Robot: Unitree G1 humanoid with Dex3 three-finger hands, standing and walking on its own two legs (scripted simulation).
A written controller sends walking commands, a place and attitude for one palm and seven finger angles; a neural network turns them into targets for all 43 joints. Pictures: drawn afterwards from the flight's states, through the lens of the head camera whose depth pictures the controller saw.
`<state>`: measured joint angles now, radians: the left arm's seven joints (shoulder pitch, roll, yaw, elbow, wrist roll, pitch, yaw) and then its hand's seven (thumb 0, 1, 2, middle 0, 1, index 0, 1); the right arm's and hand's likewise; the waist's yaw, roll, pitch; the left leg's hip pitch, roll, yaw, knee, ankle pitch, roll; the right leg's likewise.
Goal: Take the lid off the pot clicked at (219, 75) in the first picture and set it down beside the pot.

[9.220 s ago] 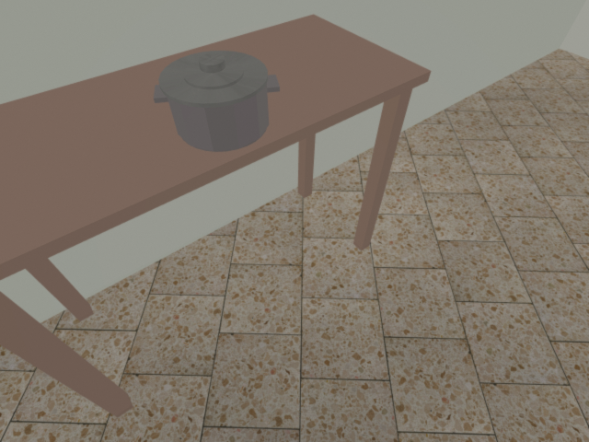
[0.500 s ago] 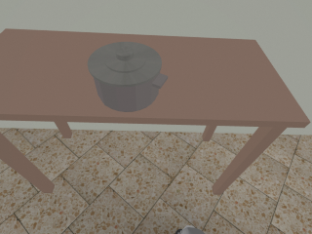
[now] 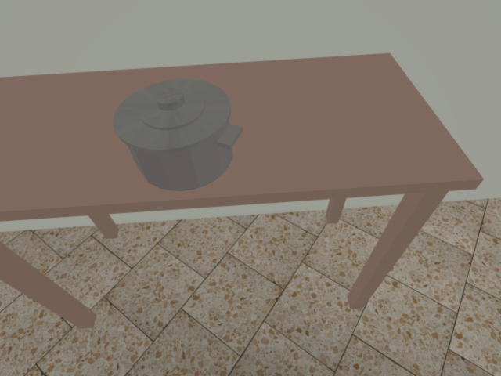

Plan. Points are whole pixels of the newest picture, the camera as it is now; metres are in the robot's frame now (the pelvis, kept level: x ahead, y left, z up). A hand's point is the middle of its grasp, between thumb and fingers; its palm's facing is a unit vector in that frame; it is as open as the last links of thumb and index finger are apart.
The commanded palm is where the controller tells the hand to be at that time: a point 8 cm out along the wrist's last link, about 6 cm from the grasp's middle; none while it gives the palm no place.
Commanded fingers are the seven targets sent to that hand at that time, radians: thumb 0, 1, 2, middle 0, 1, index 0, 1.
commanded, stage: come to a stop and stand still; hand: left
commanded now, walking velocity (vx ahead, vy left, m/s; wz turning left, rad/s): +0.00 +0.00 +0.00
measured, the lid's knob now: (169, 99) +0.53 +0.15 +0.17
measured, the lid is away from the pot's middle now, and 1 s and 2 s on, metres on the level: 0.00 0.00 0.00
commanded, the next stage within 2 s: look again from close up in 0.44 s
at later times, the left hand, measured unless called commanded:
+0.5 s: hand out of the picture +0.03 +0.15 -0.16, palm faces +0.05 -0.97 -0.25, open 7.4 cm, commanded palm none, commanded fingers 0.00 0.90 0.90 -0.20 -0.30 -0.20 -0.30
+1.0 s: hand out of the picture +0.01 +0.16 -0.16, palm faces +0.05 -0.97 -0.22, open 7.4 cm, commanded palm none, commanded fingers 0.00 0.90 0.90 -0.20 -0.30 -0.20 -0.30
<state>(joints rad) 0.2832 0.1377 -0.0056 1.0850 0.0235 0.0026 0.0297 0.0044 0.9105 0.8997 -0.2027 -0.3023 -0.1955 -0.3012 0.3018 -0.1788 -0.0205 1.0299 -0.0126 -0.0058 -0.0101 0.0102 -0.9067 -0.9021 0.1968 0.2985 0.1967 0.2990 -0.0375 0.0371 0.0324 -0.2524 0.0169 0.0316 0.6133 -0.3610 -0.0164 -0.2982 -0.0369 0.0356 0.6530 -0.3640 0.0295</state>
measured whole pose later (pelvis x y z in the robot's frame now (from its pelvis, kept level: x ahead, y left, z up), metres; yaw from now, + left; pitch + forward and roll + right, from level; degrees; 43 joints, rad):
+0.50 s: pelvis +0.01 -0.03 +0.01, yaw +1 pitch -1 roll +1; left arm 0.25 0.15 0.01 1.07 0.01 -0.01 0.03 0.00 0.91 0.90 -0.20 -0.30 -0.20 -0.30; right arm 0.27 -0.18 -0.01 1.09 -0.01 0.00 -0.03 0.01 -0.91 -0.90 0.20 0.30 0.20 0.30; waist -0.01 0.03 0.03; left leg -0.16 0.05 0.00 0.50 -0.32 -0.06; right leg -0.22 -0.01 0.00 0.58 -0.35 -0.02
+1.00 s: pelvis +0.00 -0.02 +0.01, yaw +1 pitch -1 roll +1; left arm 0.27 0.16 0.01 1.08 0.01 0.00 0.03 0.00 0.91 0.90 -0.20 -0.30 -0.20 -0.30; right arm 0.27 -0.14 -0.01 1.12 -0.01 -0.01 -0.03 0.01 -0.91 -0.90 0.20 0.30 0.20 0.30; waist 0.00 0.01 0.04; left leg -0.17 0.04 0.00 0.48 -0.29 -0.05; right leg -0.22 -0.01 0.00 0.55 -0.31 -0.01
